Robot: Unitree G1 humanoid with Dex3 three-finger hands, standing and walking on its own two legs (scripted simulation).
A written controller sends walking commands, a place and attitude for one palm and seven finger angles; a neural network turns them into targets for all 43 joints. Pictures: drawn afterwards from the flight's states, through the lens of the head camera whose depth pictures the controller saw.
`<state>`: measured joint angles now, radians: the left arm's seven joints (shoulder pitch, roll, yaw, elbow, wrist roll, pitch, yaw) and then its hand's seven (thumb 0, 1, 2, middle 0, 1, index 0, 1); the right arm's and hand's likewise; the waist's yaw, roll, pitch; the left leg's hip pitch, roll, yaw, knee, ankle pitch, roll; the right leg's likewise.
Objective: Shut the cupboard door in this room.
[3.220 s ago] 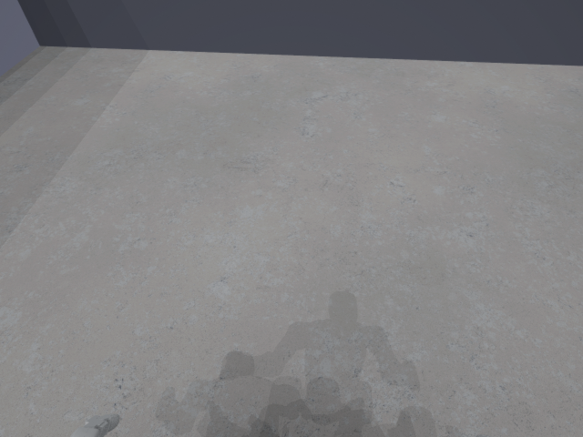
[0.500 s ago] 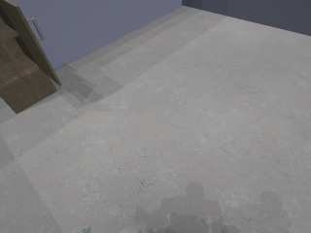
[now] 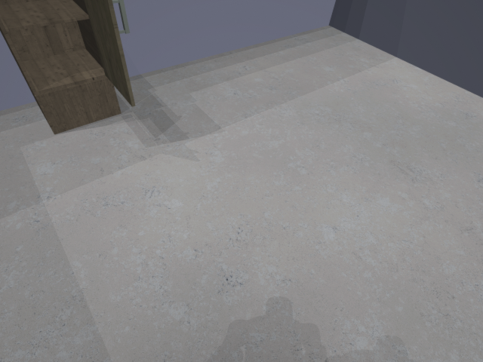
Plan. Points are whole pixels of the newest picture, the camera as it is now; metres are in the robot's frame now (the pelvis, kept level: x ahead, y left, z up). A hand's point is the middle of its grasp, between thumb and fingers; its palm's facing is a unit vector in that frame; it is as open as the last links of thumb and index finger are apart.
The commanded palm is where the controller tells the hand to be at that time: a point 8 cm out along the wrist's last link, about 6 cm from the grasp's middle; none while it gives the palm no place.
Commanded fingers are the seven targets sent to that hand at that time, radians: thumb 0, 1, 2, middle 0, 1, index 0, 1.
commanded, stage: turn or walk to find it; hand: left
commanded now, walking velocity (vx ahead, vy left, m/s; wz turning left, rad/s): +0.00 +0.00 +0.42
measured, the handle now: (119, 17) +1.41 +0.67 -0.05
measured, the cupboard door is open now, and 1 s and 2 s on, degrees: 90 90 90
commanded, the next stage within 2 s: stand and wait in 0.20 s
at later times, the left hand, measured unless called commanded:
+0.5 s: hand out of the picture -0.03 +0.15 -0.16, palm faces +0.18 -0.95 -0.24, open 7.4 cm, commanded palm none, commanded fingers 0.00 0.90 0.90 -0.20 -0.30 -0.20 -0.30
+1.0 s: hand out of the picture -0.13 +0.16 -0.18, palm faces +0.25 -0.95 -0.19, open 7.4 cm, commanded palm none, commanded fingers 0.00 0.90 0.90 -0.20 -0.30 -0.20 -0.30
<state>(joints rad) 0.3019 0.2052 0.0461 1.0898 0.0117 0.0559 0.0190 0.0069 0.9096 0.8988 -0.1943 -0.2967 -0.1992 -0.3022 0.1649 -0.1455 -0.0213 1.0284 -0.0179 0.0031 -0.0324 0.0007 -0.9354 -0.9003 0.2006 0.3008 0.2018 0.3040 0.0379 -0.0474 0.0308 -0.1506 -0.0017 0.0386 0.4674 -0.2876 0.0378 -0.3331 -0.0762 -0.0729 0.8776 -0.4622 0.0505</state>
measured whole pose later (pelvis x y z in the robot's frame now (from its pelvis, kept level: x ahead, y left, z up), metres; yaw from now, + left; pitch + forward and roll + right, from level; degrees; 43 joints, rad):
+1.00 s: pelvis -0.08 -0.01 +0.00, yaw +11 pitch -1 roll +0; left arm 0.30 0.17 0.03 1.11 0.02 0.03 0.02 0.00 0.91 0.90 -0.20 -0.30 -0.20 -0.30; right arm 0.24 -0.16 -0.03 1.08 -0.02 0.03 -0.02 0.01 -0.93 -0.90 0.20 0.30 0.20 0.30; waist 0.03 -0.02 0.04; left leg -0.21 -0.02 0.02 0.51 -0.27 0.03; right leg -0.26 -0.09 -0.14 0.51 -0.22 0.03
